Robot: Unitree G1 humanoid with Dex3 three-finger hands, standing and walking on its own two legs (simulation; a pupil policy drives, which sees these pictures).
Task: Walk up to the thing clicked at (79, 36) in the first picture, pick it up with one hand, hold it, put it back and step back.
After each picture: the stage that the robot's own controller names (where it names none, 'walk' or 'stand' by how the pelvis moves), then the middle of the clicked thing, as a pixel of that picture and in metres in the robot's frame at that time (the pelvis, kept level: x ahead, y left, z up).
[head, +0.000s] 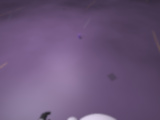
stand; (79, 36) +2.06 +0.38 -0.72
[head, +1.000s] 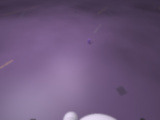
walk; (88, 41) +1.95 +0.10 -0.70
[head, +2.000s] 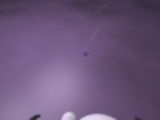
walk; (84, 52) +1.37 +0.12 -0.70
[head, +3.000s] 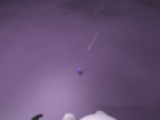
walk; (79, 71) +0.85 +0.16 -0.71
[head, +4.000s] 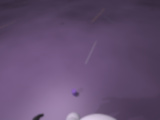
walk; (74, 92) +0.51 +0.24 -0.69
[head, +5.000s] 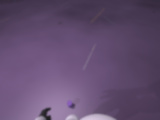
stand; (69, 104) +0.33 +0.24 -0.71
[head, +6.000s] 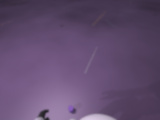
stand; (71, 109) +0.29 +0.22 -0.72
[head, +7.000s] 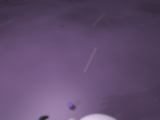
stand; (70, 105) +0.34 +0.23 -0.73
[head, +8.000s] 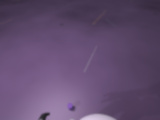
stand; (70, 106) +0.31 +0.23 -0.73
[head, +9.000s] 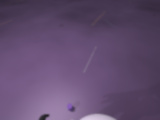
stand; (70, 107) +0.31 +0.23 -0.73
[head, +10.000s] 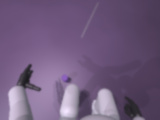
go down; (65, 78) +0.37 +0.24 -0.48
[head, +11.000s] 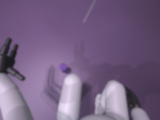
go down; (63, 68) +0.40 +0.26 -0.31
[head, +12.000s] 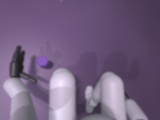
close in; (43, 62) +0.37 +0.29 -0.23
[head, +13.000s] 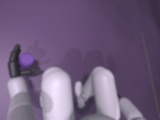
close; (25, 62) +0.38 +0.30 -0.21
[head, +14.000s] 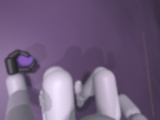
lift; (24, 61) +0.36 +0.30 -0.22
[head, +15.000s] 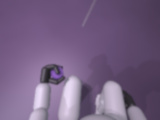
lift; (57, 75) +0.30 +0.24 -0.06
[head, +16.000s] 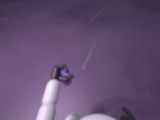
hold; (66, 76) +0.33 +0.17 +0.04
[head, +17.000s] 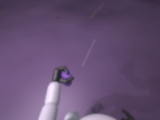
hold; (67, 78) +0.33 +0.17 +0.00
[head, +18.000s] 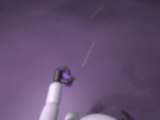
hold; (68, 78) +0.33 +0.17 +0.00
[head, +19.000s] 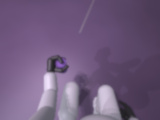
crouch; (61, 66) +0.39 +0.20 -0.08
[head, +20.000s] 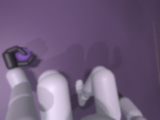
lower; (24, 58) +0.40 +0.29 -0.22
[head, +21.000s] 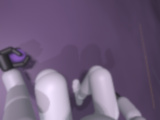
lower; (18, 59) +0.40 +0.30 -0.22
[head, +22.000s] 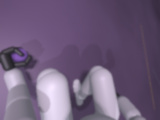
lower; (20, 58) +0.39 +0.30 -0.22
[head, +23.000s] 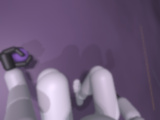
lower; (21, 58) +0.39 +0.30 -0.22
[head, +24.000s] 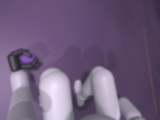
loosen; (27, 60) +0.38 +0.28 -0.22
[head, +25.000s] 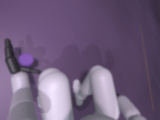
withdraw; (26, 62) +0.38 +0.27 -0.22
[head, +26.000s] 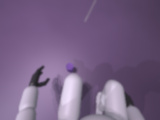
walk; (69, 68) +0.41 +0.21 -0.34
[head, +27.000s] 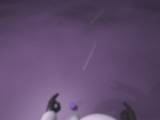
stand; (72, 106) +0.33 +0.18 -0.66
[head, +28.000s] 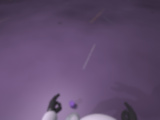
stand; (72, 104) +0.34 +0.20 -0.67
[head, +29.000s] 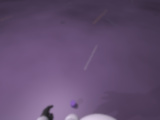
stand; (73, 104) +0.34 +0.18 -0.70
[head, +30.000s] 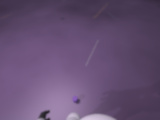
walk; (75, 99) +0.36 +0.18 -0.71
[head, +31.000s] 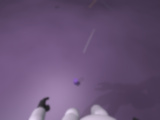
walk; (75, 81) +0.55 +0.17 -0.70
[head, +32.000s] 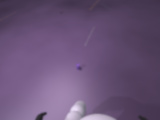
walk; (78, 66) +0.87 +0.30 -0.70
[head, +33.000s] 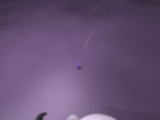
stand; (77, 66) +0.99 +0.24 -0.71
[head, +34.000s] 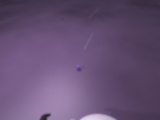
stand; (77, 68) +0.99 +0.25 -0.73
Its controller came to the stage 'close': yes
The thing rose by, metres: 0.71
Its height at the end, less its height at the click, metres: +0.00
